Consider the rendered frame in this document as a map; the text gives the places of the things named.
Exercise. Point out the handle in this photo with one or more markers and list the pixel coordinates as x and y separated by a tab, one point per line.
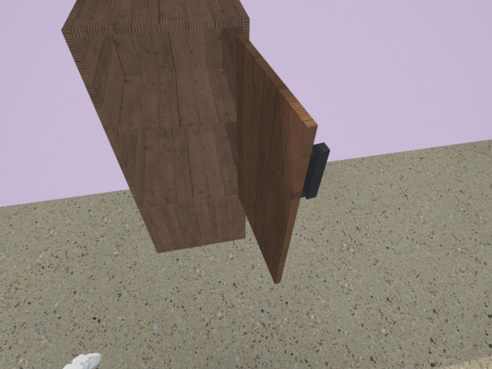
315	170

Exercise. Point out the cupboard door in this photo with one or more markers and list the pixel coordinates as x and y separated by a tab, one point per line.
275	140

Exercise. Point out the left robot hand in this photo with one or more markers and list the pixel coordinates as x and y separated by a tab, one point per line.
84	361

